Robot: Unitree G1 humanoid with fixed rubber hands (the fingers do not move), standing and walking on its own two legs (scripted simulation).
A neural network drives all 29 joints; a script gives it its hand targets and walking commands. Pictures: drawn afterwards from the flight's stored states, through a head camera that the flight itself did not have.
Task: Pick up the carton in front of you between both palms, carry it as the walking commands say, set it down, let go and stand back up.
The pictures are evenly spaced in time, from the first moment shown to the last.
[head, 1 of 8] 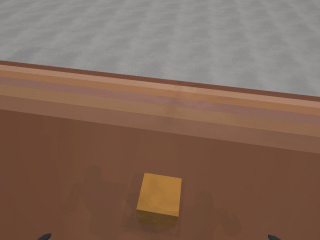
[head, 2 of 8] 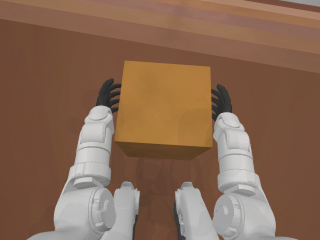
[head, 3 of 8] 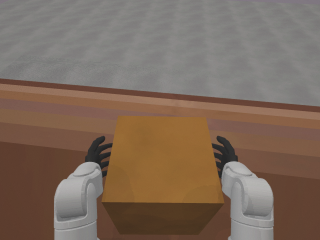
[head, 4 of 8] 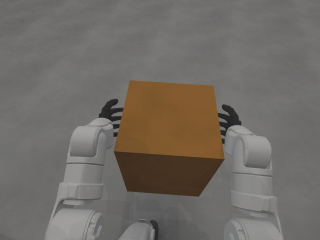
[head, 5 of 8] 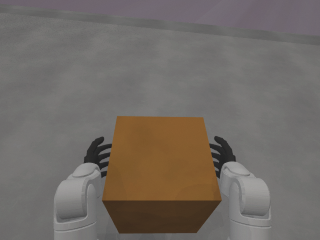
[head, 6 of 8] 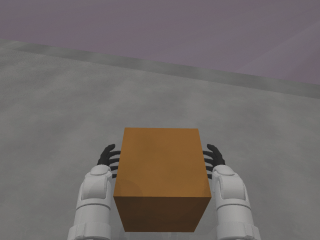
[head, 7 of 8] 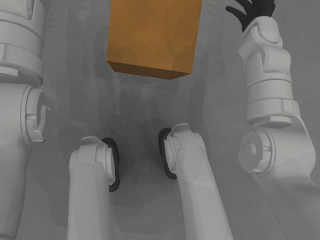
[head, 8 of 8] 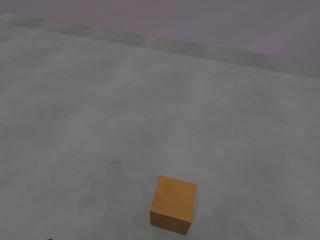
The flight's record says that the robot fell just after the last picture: no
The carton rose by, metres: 0.68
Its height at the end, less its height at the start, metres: -0.85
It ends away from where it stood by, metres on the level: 6.11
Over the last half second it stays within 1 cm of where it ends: yes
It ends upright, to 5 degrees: yes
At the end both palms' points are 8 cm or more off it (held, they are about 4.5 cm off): yes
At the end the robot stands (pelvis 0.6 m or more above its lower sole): yes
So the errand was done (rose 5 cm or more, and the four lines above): yes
